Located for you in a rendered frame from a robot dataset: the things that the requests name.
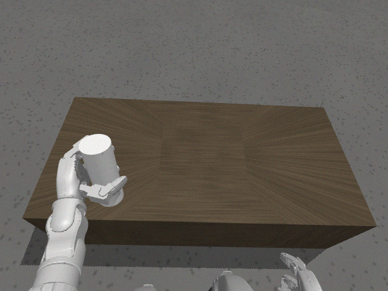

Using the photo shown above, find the right robot hand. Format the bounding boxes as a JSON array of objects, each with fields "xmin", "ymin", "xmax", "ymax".
[{"xmin": 278, "ymin": 253, "xmax": 323, "ymax": 291}]

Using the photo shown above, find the can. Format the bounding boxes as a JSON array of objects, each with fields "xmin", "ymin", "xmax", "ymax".
[{"xmin": 79, "ymin": 134, "xmax": 124, "ymax": 207}]

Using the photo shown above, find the left robot arm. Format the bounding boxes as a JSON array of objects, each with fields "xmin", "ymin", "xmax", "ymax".
[{"xmin": 28, "ymin": 197, "xmax": 89, "ymax": 291}]

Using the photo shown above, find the left robot hand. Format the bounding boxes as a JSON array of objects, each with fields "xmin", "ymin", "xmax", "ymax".
[{"xmin": 56, "ymin": 135, "xmax": 127, "ymax": 205}]

